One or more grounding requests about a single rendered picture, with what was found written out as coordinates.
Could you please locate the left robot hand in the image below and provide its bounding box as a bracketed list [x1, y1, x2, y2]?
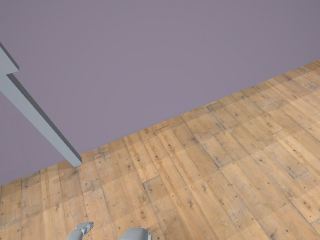
[66, 221, 94, 240]

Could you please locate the left robot thigh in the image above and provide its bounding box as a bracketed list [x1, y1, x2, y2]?
[119, 227, 152, 240]

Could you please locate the panel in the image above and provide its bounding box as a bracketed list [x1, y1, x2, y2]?
[0, 42, 83, 167]

